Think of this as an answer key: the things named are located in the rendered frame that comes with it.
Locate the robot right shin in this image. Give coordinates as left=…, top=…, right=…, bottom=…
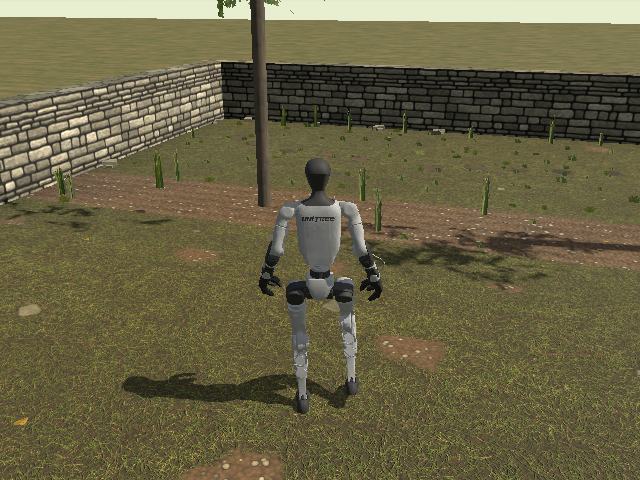
left=342, top=314, right=357, bottom=382

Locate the robot right upper arm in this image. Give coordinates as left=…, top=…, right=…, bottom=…
left=339, top=201, right=368, bottom=257

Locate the right robot forearm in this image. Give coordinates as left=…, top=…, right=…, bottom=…
left=359, top=241, right=380, bottom=282

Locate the robot left upper arm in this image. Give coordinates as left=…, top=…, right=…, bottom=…
left=269, top=202, right=298, bottom=257

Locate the left robot hand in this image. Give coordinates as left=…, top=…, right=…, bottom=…
left=258, top=276, right=282, bottom=296

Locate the robot right thigh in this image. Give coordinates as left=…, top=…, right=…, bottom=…
left=333, top=277, right=355, bottom=332

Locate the left robot forearm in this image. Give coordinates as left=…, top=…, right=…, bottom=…
left=261, top=241, right=280, bottom=279

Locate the right robot hand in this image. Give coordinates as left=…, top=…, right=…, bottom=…
left=360, top=277, right=383, bottom=301

